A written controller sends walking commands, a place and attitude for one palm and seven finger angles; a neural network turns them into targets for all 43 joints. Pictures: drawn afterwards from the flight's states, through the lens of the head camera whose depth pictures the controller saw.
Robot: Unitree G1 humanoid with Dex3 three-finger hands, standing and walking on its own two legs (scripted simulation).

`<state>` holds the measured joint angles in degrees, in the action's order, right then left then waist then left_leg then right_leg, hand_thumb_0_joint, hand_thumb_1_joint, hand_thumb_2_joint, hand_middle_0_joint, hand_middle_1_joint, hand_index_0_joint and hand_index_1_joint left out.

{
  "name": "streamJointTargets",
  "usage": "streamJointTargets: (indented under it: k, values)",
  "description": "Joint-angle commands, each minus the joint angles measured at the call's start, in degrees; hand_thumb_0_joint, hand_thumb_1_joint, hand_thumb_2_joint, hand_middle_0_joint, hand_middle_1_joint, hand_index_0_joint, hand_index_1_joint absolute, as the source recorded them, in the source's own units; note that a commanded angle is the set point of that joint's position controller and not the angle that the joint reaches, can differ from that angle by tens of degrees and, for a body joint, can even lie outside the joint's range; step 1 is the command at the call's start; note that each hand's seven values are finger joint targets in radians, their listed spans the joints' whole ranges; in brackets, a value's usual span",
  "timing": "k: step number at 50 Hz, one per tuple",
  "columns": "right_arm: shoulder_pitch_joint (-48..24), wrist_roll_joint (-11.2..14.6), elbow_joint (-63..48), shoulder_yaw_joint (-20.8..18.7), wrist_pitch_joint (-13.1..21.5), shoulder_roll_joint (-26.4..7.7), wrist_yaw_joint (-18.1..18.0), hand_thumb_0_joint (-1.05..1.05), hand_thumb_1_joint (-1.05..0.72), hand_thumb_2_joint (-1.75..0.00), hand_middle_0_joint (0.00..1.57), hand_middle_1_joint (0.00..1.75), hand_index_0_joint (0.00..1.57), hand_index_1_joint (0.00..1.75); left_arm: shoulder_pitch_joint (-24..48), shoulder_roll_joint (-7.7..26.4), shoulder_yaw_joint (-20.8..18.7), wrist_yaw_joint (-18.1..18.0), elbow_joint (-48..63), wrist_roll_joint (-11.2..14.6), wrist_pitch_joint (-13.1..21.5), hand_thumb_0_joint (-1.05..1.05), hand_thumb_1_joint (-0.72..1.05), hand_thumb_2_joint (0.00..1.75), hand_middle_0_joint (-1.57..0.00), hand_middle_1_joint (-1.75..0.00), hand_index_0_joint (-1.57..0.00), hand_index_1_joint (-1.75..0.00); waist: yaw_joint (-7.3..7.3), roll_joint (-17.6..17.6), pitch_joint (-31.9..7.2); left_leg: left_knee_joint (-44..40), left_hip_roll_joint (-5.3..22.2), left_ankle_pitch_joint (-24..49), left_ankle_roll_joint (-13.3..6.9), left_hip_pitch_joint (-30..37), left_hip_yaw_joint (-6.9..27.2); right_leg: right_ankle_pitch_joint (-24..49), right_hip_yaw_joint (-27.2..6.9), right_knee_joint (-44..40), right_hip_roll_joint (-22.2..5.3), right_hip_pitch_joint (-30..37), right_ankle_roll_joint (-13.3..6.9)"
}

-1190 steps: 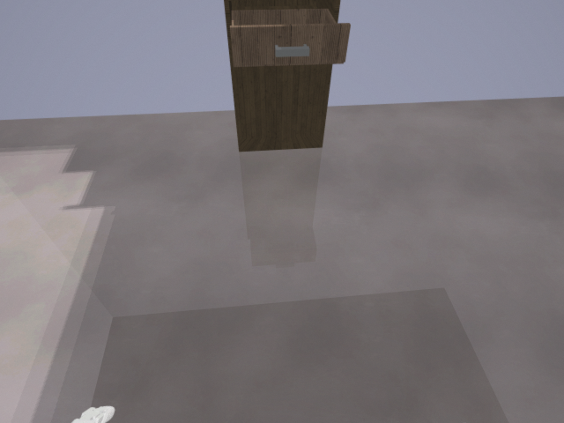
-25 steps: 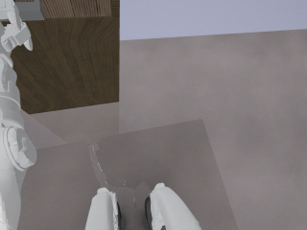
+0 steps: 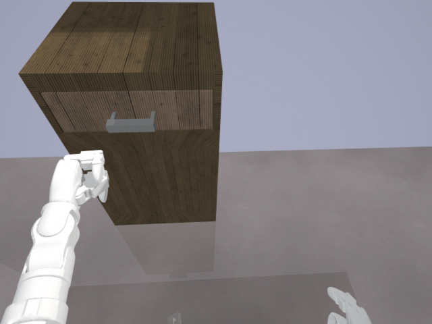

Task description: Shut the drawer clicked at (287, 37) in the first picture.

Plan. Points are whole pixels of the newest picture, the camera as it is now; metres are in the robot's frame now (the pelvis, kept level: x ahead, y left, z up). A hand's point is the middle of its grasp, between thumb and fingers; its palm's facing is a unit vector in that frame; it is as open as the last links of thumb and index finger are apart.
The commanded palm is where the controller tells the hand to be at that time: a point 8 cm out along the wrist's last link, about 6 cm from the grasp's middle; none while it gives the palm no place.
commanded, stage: draw the hand back to the body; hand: left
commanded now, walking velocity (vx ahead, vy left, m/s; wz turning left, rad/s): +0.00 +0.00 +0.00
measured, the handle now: (132, 120) +0.63 +0.24 -0.03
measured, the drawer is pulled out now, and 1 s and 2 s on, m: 0.00 0.00 0.00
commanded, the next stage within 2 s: step back with the hand held close in 0.80 s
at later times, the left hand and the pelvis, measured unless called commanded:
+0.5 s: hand (30, 237) +0.21 +0.23 +0.17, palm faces +0.34 -0.88 -0.33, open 3.2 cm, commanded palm +0.15 +0.28 +0.19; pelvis -0.01 +0.00 +0.04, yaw +1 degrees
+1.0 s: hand (1, 255) +0.18 +0.23 +0.20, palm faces +0.39 -0.83 -0.39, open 3.3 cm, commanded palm +0.12 +0.27 +0.21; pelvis +0.00 -0.01 +0.04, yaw +1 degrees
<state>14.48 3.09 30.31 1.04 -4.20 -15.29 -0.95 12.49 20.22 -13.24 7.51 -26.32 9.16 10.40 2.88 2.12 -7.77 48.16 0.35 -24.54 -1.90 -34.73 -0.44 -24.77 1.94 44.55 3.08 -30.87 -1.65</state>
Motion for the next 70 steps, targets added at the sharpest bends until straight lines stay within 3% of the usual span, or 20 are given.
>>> streamJointTargets:
  k: [1,5,11,17,21,24,30,31,35,38,42,46,47,49,53,55,59,61,65,70]
  values:
    - [-4.07,0.35,-8.13,-2.06,1.76,-6.1,-2.35,0.0,-0.9,-0.9,0.2,0.3,0.2,0.3,11.58,12.76,-2.64,-8.82,21.66,-2.64,-0.56,0.0,0.9,0.9,-1.4,-1.6,-1.4,-1.6,-1.45,2.09,-10.73,-11.47,0.08,18.43,-0.23,15.07,1.06,21.43,-2.8,-10.06,-1.97,11.19,-0.11]
    - [-7.08,0.16,-7.79,-1.31,2.88,-5.89,-3.89,0.0,-0.9,-0.9,0.2,0.3,0.2,0.3,10.35,13.16,-2.77,-12.34,28.03,-3.59,-1.99,0.0,0.9,0.9,-1.4,-1.6,-1.4,-1.6,-1.73,1.1,-7.42,-15.77,0.22,15.15,-0.64,19.26,1.47,17.37,-2.91,-14.83,-2.06,13.49,-0.05]
    - [-9.28,-0.28,-6.86,-0.46,5.68,-4.92,-4.01,0.0,-0.9,-0.9,0.2,0.3,0.2,0.3,-3.78,7.79,0.53,-13.3,36.53,-3.74,-3.27,0.0,0.9,0.9,-1.4,-1.6,-1.4,-1.6,-3.12,2.83,-3.21,-21.09,0.75,17.89,-0.27,26.05,2.16,18.57,-2.03,-18.96,-2.43,17.88,-0.34]
    - [-10.94,-1.19,-6.33,-0.3,7.13,-4.56,-3.54,0.0,-0.9,-0.9,0.2,0.3,0.2,0.3,-17.5,10.03,-4.42,-13.32,46.18,-3.61,-3.34,0.0,0.9,0.9,-1.4,-1.6,-1.4,-1.6,-5.0,-1.44,0.17,-24.59,0.74,20.45,-0.38,27.67,1.59,21.19,-1.9,-22.72,-2.56,22.69,-0.15]
    - [-11.8,-1.69,-6.14,-0.36,8.18,-3.79,-3.24,0.0,-0.9,-0.9,0.2,0.3,0.2,0.3,-23.65,9.34,-5.6,-13.04,53.98,-3.59,-2.87,0.0,0.9,0.9,-1.4,-1.6,-1.4,-1.6,-5.21,1.22,2.84,-25.69,0.76,21.32,-0.22,28.73,1.38,21.35,-2.0,-24.19,-2.77,23.68,-0.21]
    - [-11.71,-2.16,-5.9,-0.38,9.29,-3.4,-3.02,0.0,-0.9,-0.9,0.2,0.3,0.2,0.3,-27.56,9.68,-6.89,-13.35,60.23,-3.87,-2.36,0.0,0.9,0.9,-1.4,-1.6,-1.4,-1.6,-5.62,3.93,2.42,-26.02,0.62,21.63,-0.09,30.15,1.29,21.3,-2.04,-25.23,-2.85,24.12,-0.22]
    - [-11.53,-2.39,-5.95,-1.08,11.49,-3.48,-2.98,0.0,-0.9,-0.9,0.2,0.3,0.2,0.3,-38.9,9.72,-9.13,-13.39,66.28,-3.86,-1.53,0.0,0.9,0.9,-1.4,-1.6,-1.4,-1.6,-6.29,0.15,4.81,-25.46,0.51,21.28,-0.12,30.32,0.95,20.82,-2.38,-27.53,-2.34,23.42,0.0]
    - [-11.3,-2.3,-6.22,-1.06,11.64,-3.37,-3.07,0.0,-0.9,-0.9,0.2,0.3,0.2,0.3,-40.54,9.25,-9.04,-13.34,67.26,-3.67,-1.48,0.0,0.9,0.9,-1.4,-1.6,-1.4,-1.6,-6.18,1.28,5.01,-25.6,0.78,20.57,-0.11,30.16,1.01,20.28,-2.54,-26.84,-2.65,23.68,0.03]
    - [-10.57,-2.47,-4.7,-1.48,11.49,-3.82,-3.57,0.0,-0.9,-0.9,0.2,0.3,0.2,0.3,-37.85,6.9,-7.5,-13.36,61.01,-4.2,-1.9,0.0,0.9,0.9,-1.4,-1.6,-1.4,-1.6,-5.03,-2.27,12.09,-26.3,0.54,15.27,-0.32,28.92,1.08,13.67,-2.6,-29.59,-2.3,19.13,0.33]
    - [-10.36,-2.49,-4.88,-1.5,11.45,-3.68,-4.21,0.0,-0.9,-0.9,0.2,0.3,0.2,0.3,-36.16,7.13,-7.79,-13.79,61.07,-4.3,-1.36,0.0,0.9,0.9,-1.4,-1.6,-1.4,-1.6,-5.29,-2.06,9.85,-26.29,0.44,13.99,-0.7,29.58,1.31,11.61,-2.64,-28.87,-2.83,20.13,0.37]
    - [-10.74,-2.85,-5.14,-1.38,12.48,-3.51,-4.36,0.0,-0.9,-0.9,0.2,0.3,0.2,0.3,-35.95,8.62,-8.54,-14.3,65.42,-4.61,-0.75,0.0,0.9,0.9,-1.4,-1.6,-1.4,-1.6,-6.33,2.28,3.89,-25.6,0.19,17.96,-0.67,31.41,1.02,16.6,-3.21,-27.51,-3.37,23.8,0.03]
    - [-10.78,-3.04,-4.79,-0.99,13.54,-3.4,-4.11,0.0,-0.9,-0.9,0.2,0.3,0.2,0.3,-37.4,9.32,-9.02,-14.78,67.0,-4.72,-1.11,0.0,0.9,0.9,-1.4,-1.6,-1.4,-1.6,-6.71,3.67,3.64,-25.47,0.33,22.39,-0.13,30.93,1.39,22.01,-2.85,-26.1,-3.26,25.68,-0.15]
    - [-10.09,-2.9,-6.51,-1.66,11.89,-4.97,-3.62,0.0,-0.9,-0.9,0.2,0.3,0.2,0.3,-31.87,16.1,-16.99,-14.98,71.03,-4.99,1.72,0.0,0.9,0.9,-1.4,-1.6,-1.4,-1.6,-3.94,1.44,8.9,-23.87,0.99,18.86,-1.44,26.84,2.63,24.66,-9.94,-29.41,-6.08,19.54,-0.03]
    - [-9.8,-3.25,-4.83,-2.24,9.86,-4.26,-3.0,0.0,-0.9,-0.9,0.2,0.3,0.2,0.3,-40.65,9.96,-12.6,-14.2,62.92,-5.4,2.06,0.0,0.9,0.9,-1.4,-1.6,-1.4,-1.6,-3.42,-1.26,9.17,-22.89,1.18,20.49,-1.14,27.09,2.91,27.34,-9.64,-29.2,-7.61,18.69,-0.33]
    - [-9.45,-3.01,-5.75,-3.39,7.4,-4.51,-2.44,0.0,-0.9,-0.9,0.2,0.3,0.2,0.3,-45.31,8.08,-11.67,-13.7,61.14,-5.33,3.01,0.0,0.9,0.9,-1.4,-1.6,-1.4,-1.6,-3.2,-0.53,4.72,-24.42,2.32,28.03,-0.82,26.99,2.63,31.69,-6.37,-25.93,-6.72,21.54,0.62]
    - [-10.09,-2.84,-6.49,-3.78,6.66,-4.51,-2.58,0.0,-0.9,-0.9,0.2,0.3,0.2,0.3,-47.14,8.63,-12.2,-13.68,61.63,-5.14,3.3,0.0,0.9,0.9,-1.4,-1.6,-1.4,-1.6,-3.48,0.21,2.39,-24.9,2.7,31.99,-0.87,27.43,2.48,33.21,-4.82,-24.6,-6.25,22.27,1.18]
    - [-10.07,-2.32,-7.82,-4.34,5.37,-4.07,-2.78,0.0,-0.9,-0.9,0.2,0.3,0.2,0.3,-49.44,10.56,-14.34,-14.24,64.37,-4.88,3.72,0.0,0.9,0.9,-1.4,-1.6,-1.4,-1.6,-3.52,-3.1,-1.73,-24.7,3.14,34.27,-0.91,26.55,2.44,35.09,-4.11,-22.79,-5.8,23.91,1.98]
    - [-10.02,-2.25,-8.42,-4.33,5.27,-4.12,-3.19,0.0,-0.9,-0.9,0.2,0.3,0.2,0.3,-49.82,11.95,-15.36,-14.75,66.74,-4.83,4.03,0.0,0.9,0.9,-1.4,-1.6,-1.4,-1.6,-3.7,-1.77,-3.53,-24.63,3.13,35.48,-0.83,25.87,2.66,36.05,-3.84,-21.56,-5.63,24.96,2.17]
    - [-9.52,-2.44,-8.99,-4.42,5.95,-4.83,-3.69,0.0,-0.9,-0.9,0.2,0.3,0.2,0.3,-49.7,12.63,-15.34,-15.34,70.54,-5.26,4.42,0.0,0.9,0.9,-1.4,-1.6,-1.4,-1.6,-3.73,3.73,-4.09,-25.74,3.99,35.17,-1.06,23.41,3.81,32.74,-3.4,-19.06,-4.39,25.0,2.55]
    - [-8.72,-2.75,-8.58,-4.65,7.0,-5.08,-3.98,0.0,-0.9,-0.9,0.2,0.3,0.2,0.3,-49.91,11.82,-15.13,-15.72,69.21,-5.97,4.74,0.0,0.9,0.9,-1.4,-1.6,-1.4,-1.6,-3.33,3.46,-0.85,-28.32,5.1,24.24,-1.81,15.96,5.39,26.56,-3.58,-17.28,-3.22,25.48,2.75]
